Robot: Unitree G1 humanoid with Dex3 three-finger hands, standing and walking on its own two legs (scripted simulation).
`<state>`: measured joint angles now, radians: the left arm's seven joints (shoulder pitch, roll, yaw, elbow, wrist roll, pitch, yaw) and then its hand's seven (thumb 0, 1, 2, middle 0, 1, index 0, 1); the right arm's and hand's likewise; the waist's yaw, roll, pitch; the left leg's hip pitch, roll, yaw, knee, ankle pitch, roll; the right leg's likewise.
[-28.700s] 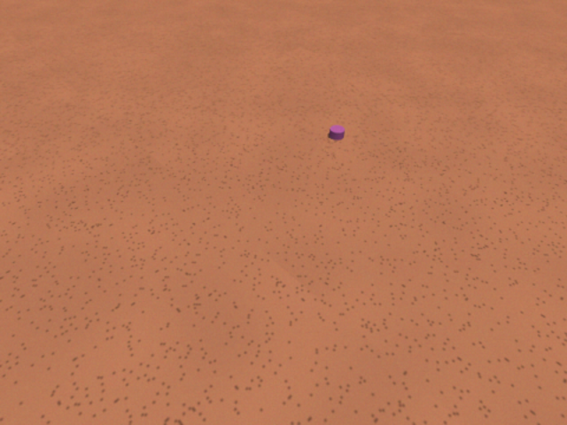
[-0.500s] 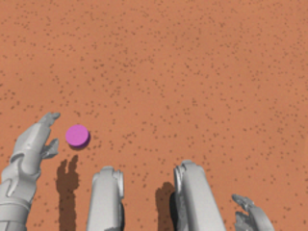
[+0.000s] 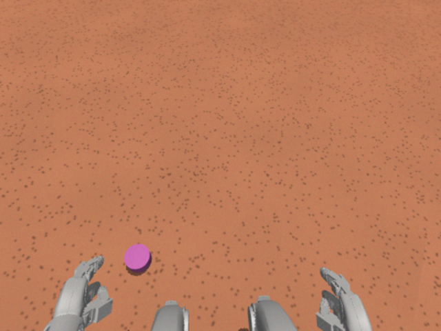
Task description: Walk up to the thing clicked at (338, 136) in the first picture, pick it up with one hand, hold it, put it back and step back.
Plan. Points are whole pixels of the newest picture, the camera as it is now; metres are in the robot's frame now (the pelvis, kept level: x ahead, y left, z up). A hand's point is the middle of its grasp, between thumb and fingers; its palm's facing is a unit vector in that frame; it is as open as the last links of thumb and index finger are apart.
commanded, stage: home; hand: left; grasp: from above
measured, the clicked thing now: (138, 258) +0.46 +0.27 -0.61
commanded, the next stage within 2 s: none
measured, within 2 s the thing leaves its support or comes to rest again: neither
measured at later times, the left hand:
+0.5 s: hand (92, 319) +0.20 +0.18 +0.03, palm faces +0.09 -0.98 -0.19, open 7.4 cm
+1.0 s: hand (91, 318) +0.20 +0.18 +0.03, palm faces +0.07 -0.98 -0.19, open 7.4 cm
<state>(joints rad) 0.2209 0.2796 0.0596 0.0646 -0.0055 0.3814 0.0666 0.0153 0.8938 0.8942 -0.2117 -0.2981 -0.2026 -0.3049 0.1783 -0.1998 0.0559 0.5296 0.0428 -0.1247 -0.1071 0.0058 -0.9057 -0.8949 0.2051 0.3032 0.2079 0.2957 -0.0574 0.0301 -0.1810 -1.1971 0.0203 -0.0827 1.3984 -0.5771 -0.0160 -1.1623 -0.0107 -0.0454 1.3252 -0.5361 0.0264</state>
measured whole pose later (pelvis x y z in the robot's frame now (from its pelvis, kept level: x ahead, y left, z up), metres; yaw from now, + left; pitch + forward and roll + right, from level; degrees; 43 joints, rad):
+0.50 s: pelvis +0.04 +0.00 +0.08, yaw +1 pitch +11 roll -3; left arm 0.51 0.22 0.04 -0.13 -0.06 0.47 0.01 0.01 0.90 0.90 -0.21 -0.30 -0.20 -0.30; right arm 0.28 -0.22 0.03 0.51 0.01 -0.24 -0.19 0.01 -0.91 -0.90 0.20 0.30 0.21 0.30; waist -0.03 0.05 -0.18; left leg -0.71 0.02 -0.07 1.02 -0.50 -0.01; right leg -0.67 -0.01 -0.05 0.95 -0.46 0.02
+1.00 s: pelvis +0.04 +0.00 +0.08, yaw +1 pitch +10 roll -3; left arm 0.49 0.22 0.04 -0.13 -0.06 0.45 0.01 0.02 0.90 0.89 -0.21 -0.30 -0.20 -0.30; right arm 0.30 -0.22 0.04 0.55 0.00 -0.25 -0.19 0.01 -0.90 -0.90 0.21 0.30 0.21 0.30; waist -0.04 0.04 -0.16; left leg -0.70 0.03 -0.07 1.02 -0.49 -0.01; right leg -0.66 -0.01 -0.04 0.94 -0.45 0.03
